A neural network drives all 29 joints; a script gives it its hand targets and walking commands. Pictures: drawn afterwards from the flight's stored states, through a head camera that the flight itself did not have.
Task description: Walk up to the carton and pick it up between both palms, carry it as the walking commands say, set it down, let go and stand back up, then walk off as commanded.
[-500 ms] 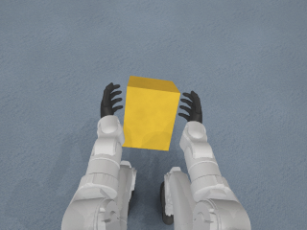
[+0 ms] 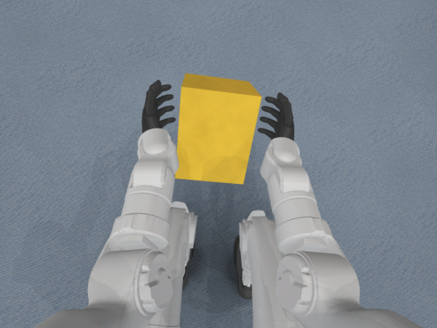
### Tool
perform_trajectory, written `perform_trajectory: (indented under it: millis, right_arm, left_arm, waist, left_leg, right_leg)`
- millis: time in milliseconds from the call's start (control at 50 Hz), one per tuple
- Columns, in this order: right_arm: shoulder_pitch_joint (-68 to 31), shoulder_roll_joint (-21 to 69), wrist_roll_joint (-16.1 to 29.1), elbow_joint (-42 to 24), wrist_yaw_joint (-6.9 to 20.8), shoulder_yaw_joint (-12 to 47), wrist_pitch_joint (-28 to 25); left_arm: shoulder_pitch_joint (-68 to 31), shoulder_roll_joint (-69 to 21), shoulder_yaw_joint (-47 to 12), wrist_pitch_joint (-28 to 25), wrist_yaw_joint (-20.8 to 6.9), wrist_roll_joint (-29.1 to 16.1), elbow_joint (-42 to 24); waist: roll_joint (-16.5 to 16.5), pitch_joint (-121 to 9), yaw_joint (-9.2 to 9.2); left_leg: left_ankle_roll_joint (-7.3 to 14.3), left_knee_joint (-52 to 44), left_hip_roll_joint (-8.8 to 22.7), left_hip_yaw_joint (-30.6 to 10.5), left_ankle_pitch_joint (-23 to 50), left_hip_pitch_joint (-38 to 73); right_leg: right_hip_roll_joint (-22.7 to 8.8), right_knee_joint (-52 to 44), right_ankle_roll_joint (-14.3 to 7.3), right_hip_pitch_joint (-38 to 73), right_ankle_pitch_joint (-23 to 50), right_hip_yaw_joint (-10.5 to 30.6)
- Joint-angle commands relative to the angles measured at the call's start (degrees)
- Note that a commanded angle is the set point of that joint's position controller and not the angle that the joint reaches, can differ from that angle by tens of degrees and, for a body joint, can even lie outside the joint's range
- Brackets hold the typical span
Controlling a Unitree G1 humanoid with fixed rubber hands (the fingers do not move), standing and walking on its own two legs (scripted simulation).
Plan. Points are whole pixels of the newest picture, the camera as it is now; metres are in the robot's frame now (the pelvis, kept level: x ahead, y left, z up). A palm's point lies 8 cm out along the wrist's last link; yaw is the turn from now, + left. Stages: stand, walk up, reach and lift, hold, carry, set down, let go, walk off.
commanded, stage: set down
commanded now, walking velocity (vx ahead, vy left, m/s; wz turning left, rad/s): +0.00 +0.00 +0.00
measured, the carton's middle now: (213, 127) +0.48 +0.04 -0.20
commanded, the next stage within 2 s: none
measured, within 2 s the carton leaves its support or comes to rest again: neither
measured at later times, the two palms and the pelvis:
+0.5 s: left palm (161, 130) +0.45 +0.14 -0.16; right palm (268, 139) +0.45 -0.08 -0.16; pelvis -0.01 +0.00 -0.07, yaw +0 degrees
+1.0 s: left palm (166, 134) +0.47 +0.15 -0.26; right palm (250, 144) +0.47 -0.06 -0.27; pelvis -0.05 -0.01 -0.15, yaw +1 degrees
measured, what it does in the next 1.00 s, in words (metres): lowers itself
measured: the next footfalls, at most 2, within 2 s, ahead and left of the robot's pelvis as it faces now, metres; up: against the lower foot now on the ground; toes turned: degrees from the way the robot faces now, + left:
none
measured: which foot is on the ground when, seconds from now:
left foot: down 0.00-1.00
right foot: down 0.00-1.00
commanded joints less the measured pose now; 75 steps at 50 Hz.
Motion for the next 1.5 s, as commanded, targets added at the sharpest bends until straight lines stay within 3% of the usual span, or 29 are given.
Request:
perform_trajectory:
  millis: [0, 40, 220, 280, 360, 380, 440, 520, 540, 560, 620, 720, 760, 800, 840, 860, 880, 980, 1020, 1140, 1160, 1200, 1240, 1260, 1280, 1380, 1420, 1460, 1480]
  right_arm:
    - [-41.4, 52.4, 3.7, -1.8, 15.5, 31.3, -2.0]
    - [-43.2, 52.6, 4.7, -5.5, 15.5, 33.4, -2.2]
    - [-45.8, 51.8, 4.3, -2.4, 15.1, 31.0, -0.5]
    - [-48.4, 52.5, 5.9, -2.7, 15.4, 31.1, -0.4]
    - [-49.2, 51.3, 5.4, -1.1, 15.2, 29.5, -0.2]
    - [-47.8, 52.6, 4.9, -0.4, 15.1, 29.4, 0.4]
    - [-52.8, 51.6, 6.0, -2.6, 15.2, 30.4, 0.0]
    - [-56.1, 51.4, 7.0, -5.3, 14.2, 31.1, 0.3]
    - [-58.0, 50.8, 7.6, -6.3, 14.2, 32.3, 0.5]
    - [-58.5, 51.0, 8.8, -6.7, 14.3, 33.0, 0.6]
    - [-61.2, 49.5, 9.9, -8.7, 13.6, 35.5, 1.1]
    - [-64.1, 47.6, 15.0, -14.1, 12.6, 43.0, 2.6]
    - [-67.5, 45.6, 17.3, -19.8, 12.1, 44.1, 2.8]
    - [-70.4, 43.9, 17.1, -18.2, 12.3, 43.3, 3.6]
    - [-75.4, 44.0, 18.4, -17.7, 13.0, 43.3, 3.7]
    - [-77.4, 44.6, 18.7, -19.7, 13.3, 43.7, 3.5]
    - [-79.1, 43.6, 18.1, -19.3, 13.6, 43.0, 3.4]
    - [-77.8, 43.9, 14.4, -10.1, 15.0, 35.5, 3.1]
    - [-77.2, 45.6, 14.0, -3.9, 15.9, 32.5, 3.4]
    - [-82.5, 42.6, 12.7, -3.7, 16.7, 28.9, 2.6]
    - [-83.2, 42.1, 14.0, -5.2, 16.6, 30.1, 2.3]
    - [-81.2, 42.3, 12.5, -2.6, 17.0, 28.4, 2.7]
    - [-79.0, 42.7, 12.3, -1.1, 17.7, 26.8, 2.5]
    - [-76.7, 41.2, 10.8, 1.6, 17.8, 24.0, 2.6]
    - [-74.9, 43.3, 11.0, 1.5, 18.2, 24.7, 2.6]
    - [-70.7, 43.0, 10.6, 2.9, 19.0, 23.3, 1.3]
    - [-67.1, 41.0, 9.0, 6.4, 19.8, 21.2, 1.1]
    - [-65.6, 39.9, 7.8, 8.0, 20.5, 19.8, 1.1]
    - [-64.2, 39.6, 7.0, 8.4, 20.8, 19.4, 1.2]
  left_arm:
    - [-32.5, -50.7, -30.1, 0.8, -15.8, -3.9, 4.4]
    - [-33.4, -51.3, -32.1, 0.8, -15.7, -5.5, 3.1]
    - [-38.3, -51.4, -31.5, 2.0, -16.0, -6.4, 3.6]
    - [-38.8, -50.4, -30.9, 2.6, -16.1, -5.3, 4.3]
    - [-41.5, -50.7, -30.9, 3.0, -16.2, -6.2, 4.8]
    - [-40.3, -50.3, -29.5, 3.0, -16.5, -5.9, 6.3]
    - [-43.6, -50.3, -28.7, 3.0, -16.8, -5.8, 5.8]
    - [-45.8, -49.6, -31.5, 3.4, -17.3, -7.8, 4.0]
    - [-47.3, -49.3, -31.6, 3.5, -17.3, -8.0, 2.9]
    - [-47.9, -48.7, -32.4, 3.8, -17.4, -8.2, 2.7]
    - [-49.5, -47.5, -34.6, 3.9, -17.3, -9.9, 0.5]
    - [-53.3, -43.3, -40.5, 5.1, -17.3, -14.9, -2.8]
    - [-54.9, -44.1, -42.8, 6.0, -17.1, -16.6, -5.2]
    - [-60.5, -43.4, -44.5, 6.4, -16.3, -18.4, -8.5]
    - [-64.6, -44.9, -44.2, 6.9, -15.9, -19.0, -9.2]
    - [-63.5, -46.4, -44.7, 7.1, -15.8, -19.7, -8.1]
    - [-61.4, -47.5, -42.2, 7.7, -16.1, -18.9, -3.3]
    - [-63.0, -48.2, -36.3, 7.7, -19.5, -17.0, 6.5]
    - [-63.5, -45.1, -32.5, 6.9, -20.4, -15.3, 8.8]
    - [-67.2, -43.3, -29.5, 6.1, -21.3, -14.5, 11.2]
    - [-66.1, -43.7, -29.8, 6.0, -21.3, -14.3, 11.7]
    - [-66.8, -45.0, -29.4, 6.1, -21.2, -15.4, 12.1]
    - [-67.1, -44.7, -29.8, 5.7, -21.2, -15.4, 11.9]
    - [-68.0, -43.1, -29.6, 5.4, -21.2, -15.1, 11.0]
    - [-68.1, -43.8, -30.3, 5.0, -21.3, -15.0, 9.5]
    - [-65.9, -44.2, -31.3, 3.7, -21.4, -16.2, 9.9]
    - [-63.4, -44.3, -30.6, 3.8, -21.6, -14.8, 12.6]
    - [-60.3, -43.1, -28.4, 4.4, -21.9, -12.7, 15.5]
    - [-59.4, -42.2, -27.4, 4.1, -22.1, -12.4, 16.1]
  waist:
    - [3.0, -58.6, 1.46]
    - [1.6, -64.6, 1.15]
    - [0.6, -62.9, -0.38]
    - [3.7, -65.5, 1.55]
    - [3.8, -63.8, -0.06]
    - [1.6, -62.0, 0.01]
    - [2.3, -64.2, 1.89]
    - [1.9, -69.9, -0.22]
    - [0.7, -70.4, 0.84]
    - [2.6, -73.0, 1.44]
    - [-0.4, -81.3, 1.17]
    - [0.7, -99.7, 2.39]
    - [2.4, -100.5, 1.4]
    - [2.9, -98.9, 0.27]
    - [3.9, -97.8, 1.99]
    - [2.3, -100.2, 1.19]
    - [1.2, -96.0, 2.19]
    - [0.4, -85.4, -0.59]
    - [0.6, -80.5, 1.59]
    - [2.0, -74.6, 0.62]
    - [2.8, -76.4, 1.71]
    - [3.0, -72.7, -0.78]
    - [3.9, -70.9, -1.35]
    - [5.5, -66.9, -3.25]
    - [5.2, -69.7, -2.0]
    - [7.8, -66.9, -3.58]
    - [9.2, -60.5, -5.29]
    - [10.4, -54.4, -5.1]
    - [8.6, -52.7, -5.23]
  left_leg:
    - [-1.6, -10.5, -7.4, -2.3, 16.3, 39.8]
    - [-1.5, -8.7, -7.6, -2.8, 18.8, 42.9]
    - [-1.4, -4.4, -7.8, -2.7, 16.7, 37.2]
    - [-1.5, -3.2, -8.0, -1.9, 16.9, 37.1]
    - [-1.6, -1.2, -7.9, -2.0, 16.3, 35.1]
    - [-1.1, -0.5, -7.8, -1.8, 15.5, 33.6]
    - [-1.4, 1.4, -8.1, -0.7, 15.9, 30.8]
    - [-1.0, 3.7, -8.0, -0.7, 15.6, 31.9]
    - [-1.0, 4.3, -7.9, -0.6, 15.6, 31.1]
    - [-0.9, 5.0, -7.7, -0.2, 15.6, 32.0]
    - [-1.0, 7.3, -7.4, -0.3, 17.2, 33.0]
    - [-2.2, 11.1, -6.4, 0.7, 21.4, 40.5]
    - [-2.6, 12.5, -6.3, 1.4, 27.5, 42.6]
    - [-2.2, 12.4, -5.6, 0.6, 24.6, 43.1]
    - [-2.0, 12.4, -5.2, 0.0, 19.5, 42.5]
    - [-1.8, 13.5, -5.4, -0.5, 20.7, 43.6]
    - [-1.4, 13.5, -5.4, 0.0, 19.3, 39.9]
    - [-1.5, 14.8, -5.1, 1.3, 13.4, 29.0]
    - [-1.1, 15.0, -4.9, 1.6, 10.8, 26.4]
    - [-0.9, 16.7, -5.0, 1.1, 8.7, 21.8]
    - [-1.0, 17.7, -4.9, 1.7, 9.8, 23.3]
    - [-1.0, 17.2, -5.5, 0.5, 9.6, 23.6]
    - [-1.2, 17.5, -5.7, -0.4, 11.1, 25.9]
    - [-1.6, 17.4, -5.7, -0.3, 10.6, 24.2]
    - [-1.5, 18.8, -5.9, 0.5, 13.1, 25.0]
    - [-2.3, 21.1, -6.2, 0.4, 22.7, 26.4]
    - [-2.5, 21.7, -6.0, -0.3, 23.2, 25.3]
    - [-2.7, 21.4, -5.8, -0.8, 22.5, 23.5]
    - [-2.4, 21.8, -5.9, -1.1, 23.2, 22.2]
  right_leg:
    - [8.0, -9.1, -1.7, 17.8, 9.2, -1.1]
    - [8.3, -7.0, -1.5, 17.7, 10.5, -1.7]
    - [8.2, -2.7, -1.3, 11.6, 8.6, -2.8]
    - [8.4, -0.2, -1.3, 10.2, 8.3, -2.8]
    - [8.5, 1.4, -1.3, 6.8, 7.5, -3.5]
    - [8.4, 0.7, -1.1, 6.7, 6.7, -3.3]
    - [8.4, 2.7, -1.0, 7.0, 7.3, -3.1]
    - [8.4, 4.2, -0.9, 7.3, 7.1, -3.7]
    - [8.3, 4.8, -0.7, 7.1, 6.7, -3.7]
    - [8.0, 5.4, -0.9, 7.8, 7.0, -3.6]
    - [7.7, 7.3, -0.6, 9.7, 8.1, -4.1]
    - [7.1, 10.6, -0.2, 17.7, 12.6, -4.9]
    - [7.2, 11.7, -0.2, 17.4, 16.9, -5.7]
    - [7.4, 13.1, -1.0, 14.9, 14.2, -5.8]
    - [6.8, 14.5, -1.6, 12.7, 11.0, -4.9]
    - [6.9, 15.3, -1.6, 12.4, 11.8, -5.7]
    - [6.6, 15.2, -1.7, 11.4, 10.5, -5.5]
    - [5.6, 14.8, -1.7, 8.0, 5.9, -6.1]
    - [5.4, 15.4, -1.5, 4.6, 3.6, -6.0]
    - [5.3, 17.0, -1.9, 0.3, 1.7, -6.0]
    - [5.5, 17.6, -1.7, 0.6, 2.1, -5.8]
    - [5.9, 18.3, -2.1, -2.3, 1.5, -6.8]
    - [5.9, 19.7, -1.9, -5.4, 2.2, -7.3]
    - [6.1, 19.6, -2.2, -7.8, 1.8, -7.3]
    - [6.2, 20.0, -2.3, -5.3, 3.5, -6.9]
    - [6.9, 21.9, -2.4, -7.9, 9.9, -7.3]
    - [7.0, 22.9, -2.5, -12.3, 8.8, -7.3]
    - [6.9, 23.6, -2.7, -16.3, 7.8, -7.4]
    - [7.0, 23.7, -2.5, -16.9, 8.1, -7.4]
